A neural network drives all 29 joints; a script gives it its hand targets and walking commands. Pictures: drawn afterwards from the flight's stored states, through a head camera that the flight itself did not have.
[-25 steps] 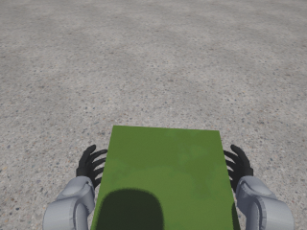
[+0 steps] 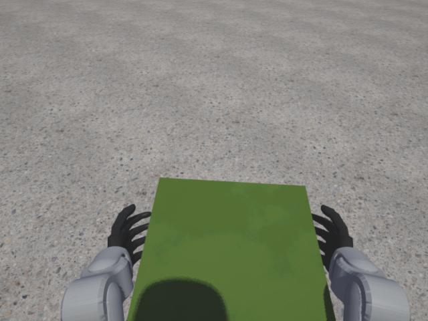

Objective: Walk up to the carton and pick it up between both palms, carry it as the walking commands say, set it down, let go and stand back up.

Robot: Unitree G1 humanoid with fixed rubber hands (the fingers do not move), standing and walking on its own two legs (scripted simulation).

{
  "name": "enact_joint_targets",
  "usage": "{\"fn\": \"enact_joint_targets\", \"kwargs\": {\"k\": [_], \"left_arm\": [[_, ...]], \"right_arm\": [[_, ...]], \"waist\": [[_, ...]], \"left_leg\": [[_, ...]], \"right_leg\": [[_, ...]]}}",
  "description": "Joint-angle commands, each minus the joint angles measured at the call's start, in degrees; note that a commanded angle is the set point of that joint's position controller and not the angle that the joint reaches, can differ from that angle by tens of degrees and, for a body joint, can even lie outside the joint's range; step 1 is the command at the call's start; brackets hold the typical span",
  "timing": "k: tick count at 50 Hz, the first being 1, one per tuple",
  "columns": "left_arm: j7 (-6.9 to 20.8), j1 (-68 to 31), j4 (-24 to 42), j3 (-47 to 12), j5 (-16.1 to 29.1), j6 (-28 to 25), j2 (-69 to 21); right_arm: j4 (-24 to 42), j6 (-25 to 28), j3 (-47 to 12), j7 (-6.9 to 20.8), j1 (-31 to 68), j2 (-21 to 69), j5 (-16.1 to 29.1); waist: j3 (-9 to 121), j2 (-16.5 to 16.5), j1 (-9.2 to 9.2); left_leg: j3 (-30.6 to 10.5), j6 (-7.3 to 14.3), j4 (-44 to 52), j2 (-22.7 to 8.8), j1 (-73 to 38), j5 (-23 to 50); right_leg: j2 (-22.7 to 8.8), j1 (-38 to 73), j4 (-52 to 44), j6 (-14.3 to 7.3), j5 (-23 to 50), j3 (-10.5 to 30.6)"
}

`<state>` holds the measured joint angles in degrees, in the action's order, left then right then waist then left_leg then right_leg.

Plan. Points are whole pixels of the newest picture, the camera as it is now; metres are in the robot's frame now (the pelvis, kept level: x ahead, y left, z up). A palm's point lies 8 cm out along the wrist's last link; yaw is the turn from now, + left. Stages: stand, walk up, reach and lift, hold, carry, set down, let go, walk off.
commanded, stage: carry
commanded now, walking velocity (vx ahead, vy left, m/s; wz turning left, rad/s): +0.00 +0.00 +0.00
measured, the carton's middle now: (226, 268) +0.23 +0.00 +0.03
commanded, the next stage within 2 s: hold in 1.58 s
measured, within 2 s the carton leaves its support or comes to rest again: neither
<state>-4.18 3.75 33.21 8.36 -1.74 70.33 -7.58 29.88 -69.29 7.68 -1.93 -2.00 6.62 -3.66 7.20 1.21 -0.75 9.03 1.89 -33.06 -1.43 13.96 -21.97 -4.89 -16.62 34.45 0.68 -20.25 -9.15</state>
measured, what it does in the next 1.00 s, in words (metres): shifts its weight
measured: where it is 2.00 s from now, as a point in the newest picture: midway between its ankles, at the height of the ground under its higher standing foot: outside the picture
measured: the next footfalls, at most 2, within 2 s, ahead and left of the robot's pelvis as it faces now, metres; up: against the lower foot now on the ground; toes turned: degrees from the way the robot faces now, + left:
none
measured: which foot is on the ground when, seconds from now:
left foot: down 0.00-1.00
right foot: down 0.00-1.00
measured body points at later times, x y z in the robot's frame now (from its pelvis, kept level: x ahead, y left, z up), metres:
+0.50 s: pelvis -0.03 -0.01 +0.00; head -0.06 +0.00 +0.45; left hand +0.20 +0.16 +0.08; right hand +0.21 -0.18 +0.09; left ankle -0.05 +0.09 -0.73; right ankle -0.03 -0.12 -0.73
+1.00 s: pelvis -0.05 +0.00 +0.01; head -0.07 +0.01 +0.46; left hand +0.20 +0.16 +0.06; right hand +0.20 -0.18 +0.07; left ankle -0.05 +0.09 -0.73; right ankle -0.03 -0.12 -0.73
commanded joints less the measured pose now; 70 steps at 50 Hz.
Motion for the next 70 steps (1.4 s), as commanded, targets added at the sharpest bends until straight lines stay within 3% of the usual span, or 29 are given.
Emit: {"fn": "enact_joint_targets", "kwargs": {"k": [1, 7, 11, 14, 18, 29, 30, 32, 34, 36, 43, 47, 48, 49, 51, 52, 53, 54, 55, 58, 59, 62, 63, 64, 65, 66, 68, 69, 70], "left_arm": [[4.23, -26.44, 8.31, -40.88, 14.32, -1.21, -33.97], [3.9, -28.34, 9.22, -40.77, 14.23, -1.01, -34.57], [3.94, -26.29, 8.16, -40.15, 14.36, -1.06, -34.57], [4.03, -28.17, 8.62, -40.73, 14.51, -1.13, -35.4], [4.26, -28.24, 7.66, -40.1, 14.4, -1.46, -34.94], [4.82, -29.98, 8.74, -41.84, 14.79, -3.47, -37.62], [4.75, -27.81, -0.19, -36.78, 11.24, -3.8, -33.54], [4.8, -29.47, 8.45, -41.32, 14.44, -4.1, -37.98], [4.99, -29.8, 2.24, -38.73, 12.47, -4.5, -35.63], [5.31, -29.54, -1.72, -36.7, 10.87, -6.01, -34.98], [5.51, -29.68, 3.59, -40.55, 12.9, -7.31, -38.04], [6.17, -29.52, -8.64, -33.76, 8.41, -10.48, -32.21], [6.32, -31.24, -0.16, -38.35, 11.77, -11.16, -37.23], [6.7, -32.24, -10.81, -33.16, 7.83, -13.09, -32.33], [7.11, -34.7, -0.69, -39.31, 12.05, -14.2, -39.55], [7.23, -33.8, -12.07, -33.57, 7.78, -14.71, -34.25], [7.54, -34.55, -6.45, -36.59, 9.83, -15.5, -38.24], [7.68, -33.32, -16.06, -31.66, 5.86, -16.83, -33.45], [7.54, -35.34, -1.89, -38.42, 11.18, -17.01, -39.45], [7.87, -31.15, -15.67, -32.02, 6.19, -18.3, -33.47], [7.59, -33.75, -3.77, -38.38, 10.53, -17.91, -39.47], [7.69, -32.45, -13.08, -32.54, 6.8, -19.18, -33.33], [7.56, -33.76, -7.73, -34.37, 8.83, -19.51, -35.06], [7.64, -31.3, -14.96, -31.6, 5.99, -19.46, -32.99], [7.13, -32.82, -4.93, -35.0, 9.83, -19.46, -35.93], [7.4, -30.35, -17.36, -29.86, 5.41, -19.46, -31.59], [7.33, -32.96, -14.4, -30.96, 6.11, -20.62, -32.06], [7.01, -33.94, -5.0, -35.09, 10.19, -20.39, -36.25], [6.81, -30.93, -11.67, -31.85, 7.1, -19.78, -32.6]], "right_arm": [[8.33, 0.73, -39.94, 2.4, 24.37, 36.58, 15.69], [8.29, 0.3, -40.4, 2.29, 25.91, 37.88, 16.65], [10.03, 0.23, -40.63, 2.04, 25.95, 37.01, 16.32], [8.43, 0.5, -40.1, 2.29, 25.8, 37.99, 16.62], [8.4, 0.63, -40.17, 2.27, 26.1, 37.43, 15.83], [10.12, 2.76, -41.14, 3.17, 28.1, 39.53, 16.94], [2.45, 3.12, -37.28, 3.16, 27.77, 35.47, 14.27], [11.13, 3.32, -41.48, 3.21, 29.36, 39.69, 17.25], [3.37, 3.81, -37.51, 3.5, 27.58, 37.17, 14.49], [-0.01, 5.02, -36.01, 4.05, 27.97, 36.24, 13.2], [4.48, 6.46, -38.95, 4.57, 27.21, 39.32, 15.5], [-6.5, 9.41, -32.66, 4.78, 28.14, 33.38, 10.36], [1.6, 9.94, -37.61, 4.96, 30.07, 38.61, 13.94], [-9.28, 11.88, -31.01, 5.28, 29.36, 33.08, 9.24], [1.65, 13.08, -37.37, 5.53, 33.19, 40.04, 13.9], [-11.36, 13.66, -30.84, 5.66, 30.04, 35.18, 9.15], [-4.66, 14.49, -34.97, 6.16, 32.72, 39.37, 12.03], [-13.05, 15.83, -29.84, 6.41, 31.6, 34.03, 8.2], [-1.02, 15.76, -36.91, 6.52, 33.35, 41.69, 13.86], [-12.59, 17.5, -30.7, 6.48, 30.18, 34.33, 8.9], [-1.07, 17.16, -36.71, 6.47, 32.76, 40.55, 13.59], [-11.9, 18.02, -31.37, 6.47, 30.12, 35.21, 9.28], [-5.71, 18.53, -33.53, 6.26, 32.27, 37.25, 11.52], [-11.43, 18.59, -31.17, 6.3, 30.65, 34.18, 9.12], [-1.27, 18.49, -35.09, 5.71, 33.15, 37.52, 13.06], [-13.88, 18.56, -29.93, 5.77, 29.65, 32.8, 7.99], [-12.05, 19.72, -29.58, 5.95, 30.99, 33.11, 8.88], [-0.88, 19.67, -34.22, 5.6, 33.73, 37.25, 13.27], [-9.39, 18.84, -30.66, 5.64, 28.89, 33.81, 9.97]], "waist": [[10.31, -2.15, -0.06], [9.51, -3.15, 0.13], [12.59, 1.72, -0.03], [11.87, -2.84, 0.03], [10.74, 1.12, -0.13], [11.38, -1.1, 0.12], [11.19, -0.6, 0.01], [10.55, 0.55, 0.05], [10.64, -3.78, 0.1], [11.54, 0.76, 0.05], [11.68, -3.48, 0.32], [12.77, 1.48, 0.1], [12.35, 1.32, 0.05], [12.61, 0.15, 0.0], [10.41, -0.75, -0.02], [12.15, -2.59, -0.03], [12.2, -0.44, 0.12], [11.6, -0.55, 0.23], [13.68, -0.09, 0.21], [13.75, -1.21, 0.17], [13.74, -3.36, 0.33], [13.73, 0.11, 0.23], [13.31, 0.72, 0.22], [13.11, 0.53, 0.18], [14.04, 1.58, 0.21], [13.15, 2.03, 0.04], [12.55, -2.7, 0.14], [13.92, -1.84, 0.32], [15.22, -2.44, 0.27]], "left_leg": [[-7.15, 1.18, 4.81, -6.58, -1.85, 27.14], [-8.06, 1.71, 7.84, -7.93, -1.59, 22.93], [-6.35, 1.17, 5.03, -6.42, -1.92, 22.69], [-6.8, 1.09, 5.28, -7.54, -2.84, 28.95], [-6.59, 1.16, 5.27, -6.43, -0.63, 21.29], [-7.24, 1.1, 7.93, -6.9, -0.22, 15.81], [-7.0, 1.19, 7.89, -6.94, -0.95, 16.57], [-6.84, 1.04, 7.98, -6.95, -0.1, 15.75], [-7.7, 1.28, 10.05, -7.09, 0.11, 13.22], [-6.77, 1.1, 8.23, -7.59, -1.19, 16.26], [-7.77, 1.24, 10.29, -8.16, -0.9, 18.55], [-6.35, 1.28, 8.85, -7.81, -2.25, 17.11], [-6.36, 0.98, 8.57, -7.64, -1.62, 16.78], [-5.74, 0.45, 8.63, -7.44, -2.54, 17.48], [-7.18, 1.06, 10.91, -7.65, -0.43, 13.31], [-7.09, 0.76, 10.68, -7.87, -1.47, 15.13], [-6.24, 0.71, 9.96, -7.9, -2.1, 16.11], [-7.05, 0.91, 10.27, -8.17, -0.82, 16.65], [-7.52, 0.87, 10.49, -8.14, -2.65, 16.84], [-5.94, 0.48, 9.39, -7.74, -3.15, 18.47], [-6.56, 0.79, 9.68, -7.67, -3.29, 20.6], [-5.92, 0.89, 8.89, -7.97, -3.14, 18.07], [-5.92, 0.69, 9.28, -7.96, -2.23, 17.54], [-5.99, 0.87, 9.31, -7.54, -1.56, 16.49], [-5.68, 0.95, 8.88, -7.49, -2.7, 16.23], [-6.14, 0.92, 9.17, -6.93, -1.74, 13.79], [-6.26, 0.44, 9.72, -7.36, -1.62, 17.18], [-6.66, 0.86, 10.2, -7.73, -2.45, 16.07], [-6.32, 1.03, 9.31, -7.64, -3.82, 20.19]], "right_leg": [[-4.73, 5.07, -3.63, -1.48, 21.04, 5.75], [-3.89, 3.0, -4.82, -0.84, 13.57, 5.84], [-5.23, 6.41, -5.57, -1.82, 23.31, 6.94], [-4.33, 5.41, -4.28, -1.29, 20.99, 5.99], [-4.92, 6.02, -6.29, -1.55, 21.95, 7.01], [-4.76, 4.59, -7.69, -1.79, 16.88, 7.79], [-4.76, 4.32, -7.87, -1.93, 17.46, 7.85], [-4.54, 4.62, -8.52, -1.84, 16.83, 7.62], [-4.16, 3.88, -7.67, -1.5, 13.19, 7.23], [-4.11, 4.85, -8.49, -1.84, 16.96, 7.64], [-3.75, 3.45, -7.25, -1.42, 12.6, 6.37], [-3.75, 4.92, -8.94, -1.58, 16.04, 6.9], [-3.95, 5.4, -8.94, -1.58, 17.6, 7.3], [-3.89, 4.84, -8.43, -1.59, 18.18, 6.92], [-3.9, 3.95, -9.82, -1.27, 13.55, 7.5], [-3.55, 4.65, -8.73, -1.4, 14.3, 6.87], [-3.6, 5.18, -8.99, -1.36, 14.97, 6.9], [-3.42, 5.1, -9.47, -1.06, 14.17, 6.43], [-3.63, 5.94, -8.9, -1.28, 13.99, 6.57], [-3.84, 5.25, -8.5, -1.49, 16.84, 6.75], [-4.04, 5.13, -8.19, -1.24, 15.92, 6.54], [-3.96, 5.72, -9.86, -1.35, 16.9, 6.69], [-3.95, 6.56, -9.53, -1.21, 17.5, 6.76], [-3.97, 7.09, -9.71, -1.3, 17.97, 6.6], [-4.38, 7.1, -9.95, -1.41, 18.58, 7.15], [-4.54, 6.35, -10.39, -1.74, 18.8, 8.27], [-4.5, 6.38, -8.85, -1.65, 18.21, 7.16], [-4.11, 6.05, -9.33, -1.66, 15.03, 6.86], [-4.2, 6.52, -8.77, -1.24, 17.32, 6.59]]}}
